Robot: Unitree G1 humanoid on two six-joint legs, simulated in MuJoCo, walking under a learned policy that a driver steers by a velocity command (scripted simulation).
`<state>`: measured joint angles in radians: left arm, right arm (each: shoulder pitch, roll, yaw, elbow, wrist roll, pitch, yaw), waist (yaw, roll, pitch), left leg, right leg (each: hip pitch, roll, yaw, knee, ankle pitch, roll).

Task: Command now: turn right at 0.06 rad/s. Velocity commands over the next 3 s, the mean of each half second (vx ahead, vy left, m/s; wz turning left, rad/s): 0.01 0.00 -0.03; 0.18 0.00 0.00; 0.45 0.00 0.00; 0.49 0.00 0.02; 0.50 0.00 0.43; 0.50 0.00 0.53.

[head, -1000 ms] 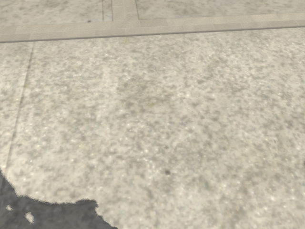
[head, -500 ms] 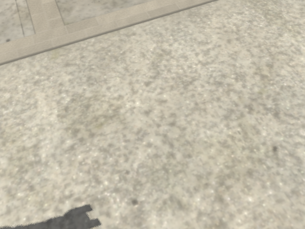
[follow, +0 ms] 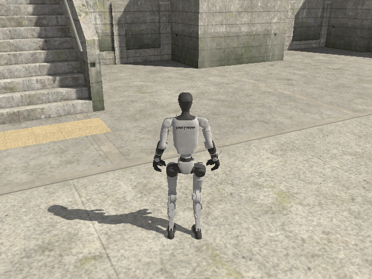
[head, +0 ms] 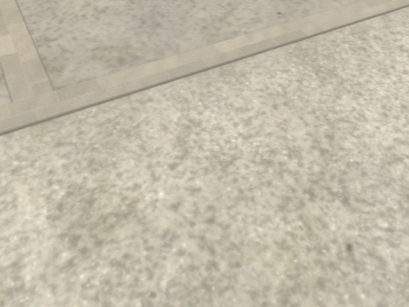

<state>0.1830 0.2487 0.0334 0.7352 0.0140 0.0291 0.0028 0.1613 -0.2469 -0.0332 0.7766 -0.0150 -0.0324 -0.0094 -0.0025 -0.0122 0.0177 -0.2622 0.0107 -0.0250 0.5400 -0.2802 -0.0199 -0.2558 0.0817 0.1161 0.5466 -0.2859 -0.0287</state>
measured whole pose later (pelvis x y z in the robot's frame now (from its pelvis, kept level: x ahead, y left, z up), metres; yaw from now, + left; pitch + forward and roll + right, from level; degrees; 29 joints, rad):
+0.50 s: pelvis +0.01 +0.02 +0.00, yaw +0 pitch -2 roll +0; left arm 0.19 0.23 0.04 0.85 0.01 0.02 0.03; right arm 0.16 -0.25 -0.03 0.89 -0.01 -0.02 -0.01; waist -0.01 0.00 0.04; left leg -0.20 -0.01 -0.01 0.51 -0.29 0.00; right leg -0.19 0.05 0.13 0.52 -0.30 0.00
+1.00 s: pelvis +0.07 -0.02 +0.00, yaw +0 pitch +0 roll +0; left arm 0.32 0.24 0.06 1.01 -0.01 -0.09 0.00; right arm 0.27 -0.29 -0.05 0.97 0.04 -0.06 -0.01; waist 0.02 0.05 -0.01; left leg -0.34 0.01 -0.03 0.93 -0.44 0.04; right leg -0.17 0.03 -0.01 0.48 -0.31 -0.06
